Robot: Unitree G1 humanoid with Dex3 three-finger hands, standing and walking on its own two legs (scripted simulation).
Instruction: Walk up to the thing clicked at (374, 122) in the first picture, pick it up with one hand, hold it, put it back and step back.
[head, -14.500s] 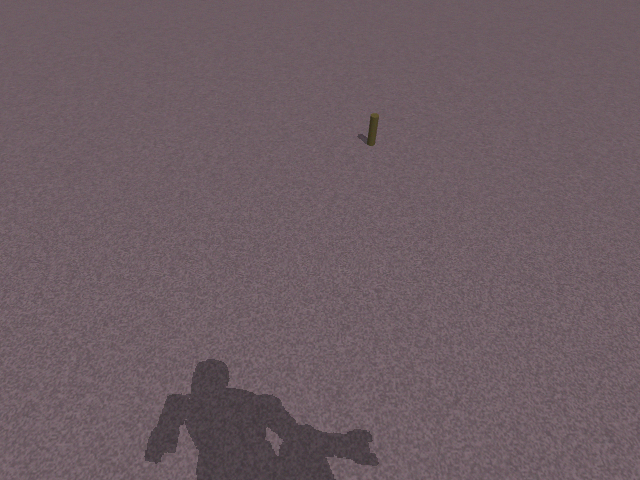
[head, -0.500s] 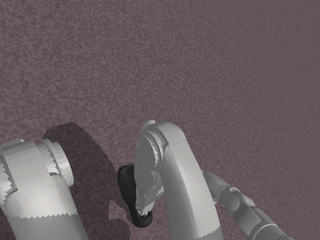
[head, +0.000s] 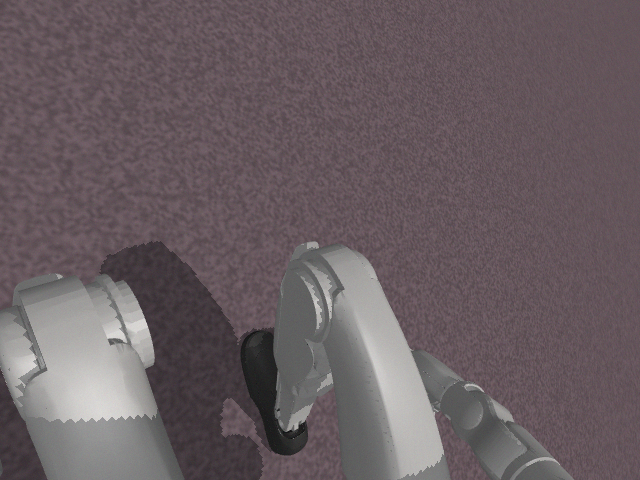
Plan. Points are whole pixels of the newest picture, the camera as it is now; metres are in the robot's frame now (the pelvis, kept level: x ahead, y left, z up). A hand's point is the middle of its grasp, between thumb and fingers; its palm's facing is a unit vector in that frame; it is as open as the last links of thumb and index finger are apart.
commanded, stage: settle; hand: left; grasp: from the side
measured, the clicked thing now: out of the picture +0.41 +0.32 -0.18
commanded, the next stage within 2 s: lift in 1.62 s
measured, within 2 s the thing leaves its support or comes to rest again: neither
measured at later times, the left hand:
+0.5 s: hand out of the picture +0.39 +0.33 -0.04, palm faces +0.34 -0.94 -0.05, open 5.3 cm
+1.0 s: hand out of the picture +0.39 +0.32 +0.02, palm faces +0.34 -0.94 -0.04, open 5.3 cm
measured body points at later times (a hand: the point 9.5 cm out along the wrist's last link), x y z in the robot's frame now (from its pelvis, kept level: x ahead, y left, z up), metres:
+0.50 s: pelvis +0.01 -0.01 +0.03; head +0.19 +0.13 +0.41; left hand +0.36 +0.37 -0.04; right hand +0.22 -0.23 -0.06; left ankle +0.08 +0.13 -0.25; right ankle +0.12 -0.12 -0.25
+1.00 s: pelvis +0.02 -0.02 +0.06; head +0.21 +0.08 +0.45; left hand +0.37 +0.37 +0.03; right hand +0.22 -0.25 -0.06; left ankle +0.08 +0.13 -0.25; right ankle +0.12 -0.12 -0.25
